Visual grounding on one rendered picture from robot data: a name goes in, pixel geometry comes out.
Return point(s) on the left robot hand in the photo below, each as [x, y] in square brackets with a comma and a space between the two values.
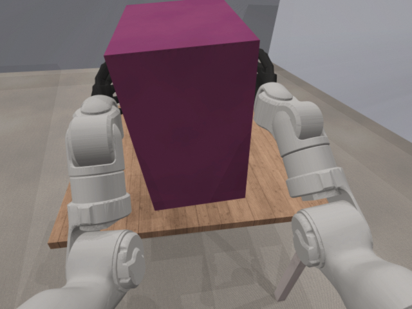
[103, 85]

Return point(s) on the right robot upper arm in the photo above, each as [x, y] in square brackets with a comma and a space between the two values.
[334, 238]

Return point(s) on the right robot hand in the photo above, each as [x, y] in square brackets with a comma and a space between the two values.
[265, 71]

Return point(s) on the carton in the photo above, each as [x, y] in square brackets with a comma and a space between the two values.
[185, 77]

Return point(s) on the right robot forearm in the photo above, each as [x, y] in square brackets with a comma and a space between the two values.
[304, 146]

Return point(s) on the left robot forearm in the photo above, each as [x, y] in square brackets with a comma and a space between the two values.
[95, 160]

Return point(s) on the table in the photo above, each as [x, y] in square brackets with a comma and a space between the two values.
[266, 201]

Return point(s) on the left robot upper arm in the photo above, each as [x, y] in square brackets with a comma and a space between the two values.
[102, 266]

